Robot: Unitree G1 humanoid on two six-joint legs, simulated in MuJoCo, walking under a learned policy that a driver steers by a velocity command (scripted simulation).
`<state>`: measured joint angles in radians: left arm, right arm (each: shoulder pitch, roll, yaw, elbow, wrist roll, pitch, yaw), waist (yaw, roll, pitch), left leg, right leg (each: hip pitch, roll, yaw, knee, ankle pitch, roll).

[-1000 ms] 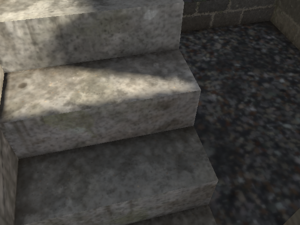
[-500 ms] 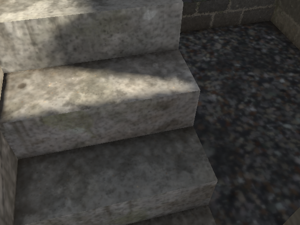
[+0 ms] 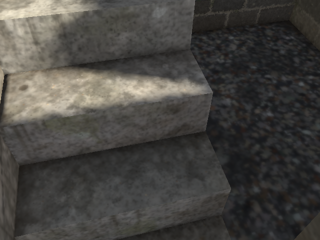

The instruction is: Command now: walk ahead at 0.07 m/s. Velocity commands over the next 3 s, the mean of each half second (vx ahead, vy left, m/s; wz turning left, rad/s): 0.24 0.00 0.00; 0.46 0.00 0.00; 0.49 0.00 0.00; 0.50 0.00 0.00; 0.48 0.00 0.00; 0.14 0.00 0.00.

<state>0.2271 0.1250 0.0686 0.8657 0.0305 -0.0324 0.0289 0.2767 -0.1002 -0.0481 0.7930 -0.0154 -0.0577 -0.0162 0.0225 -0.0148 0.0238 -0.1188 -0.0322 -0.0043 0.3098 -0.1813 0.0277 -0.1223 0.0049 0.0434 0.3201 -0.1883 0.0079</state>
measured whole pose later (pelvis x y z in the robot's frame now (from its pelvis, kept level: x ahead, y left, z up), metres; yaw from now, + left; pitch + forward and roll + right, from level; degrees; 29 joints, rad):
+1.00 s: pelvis +0.01 -0.01 +0.00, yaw +0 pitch +1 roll +0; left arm 0.15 0.12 0.06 0.81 0.03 -0.05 0.03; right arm 0.22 -0.09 -0.03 0.79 -0.01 -0.08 -0.02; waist 0.01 -0.01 0.00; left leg -0.09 -0.02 -0.02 0.21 -0.14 0.02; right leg -0.09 0.01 0.04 0.21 -0.14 0.00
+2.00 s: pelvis +0.01 +0.00 +0.00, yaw +0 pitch +1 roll +0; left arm 0.14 0.13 0.05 0.82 0.03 -0.05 0.03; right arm 0.21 -0.10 -0.03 0.75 -0.01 -0.07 -0.01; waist 0.02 -0.01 0.00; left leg -0.10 -0.03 -0.02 0.22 -0.14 0.02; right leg -0.10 0.00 0.04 0.23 -0.15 0.01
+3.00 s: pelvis -0.01 +0.00 +0.00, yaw +0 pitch -1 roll +0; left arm 0.26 0.14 0.07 0.89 0.00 -0.03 0.02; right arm 0.29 -0.11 -0.04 0.83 -0.02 -0.05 -0.01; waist 0.02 -0.02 0.03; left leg -0.12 -0.03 -0.02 0.30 -0.16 0.02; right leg -0.13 0.00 0.04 0.33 -0.18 0.01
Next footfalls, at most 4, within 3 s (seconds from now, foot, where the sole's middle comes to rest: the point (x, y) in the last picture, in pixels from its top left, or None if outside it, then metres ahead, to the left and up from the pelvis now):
none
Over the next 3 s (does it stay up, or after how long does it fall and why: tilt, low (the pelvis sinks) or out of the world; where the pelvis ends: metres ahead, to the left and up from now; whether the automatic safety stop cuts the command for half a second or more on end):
stays up -0.01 0.00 0.00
